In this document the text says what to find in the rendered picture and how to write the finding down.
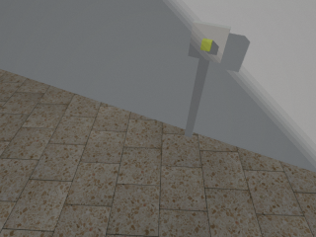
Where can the button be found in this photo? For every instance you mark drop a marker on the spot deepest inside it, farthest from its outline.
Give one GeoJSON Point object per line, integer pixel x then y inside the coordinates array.
{"type": "Point", "coordinates": [206, 44]}

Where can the panel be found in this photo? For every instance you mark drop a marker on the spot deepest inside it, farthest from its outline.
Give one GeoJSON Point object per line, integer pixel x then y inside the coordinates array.
{"type": "Point", "coordinates": [219, 35]}

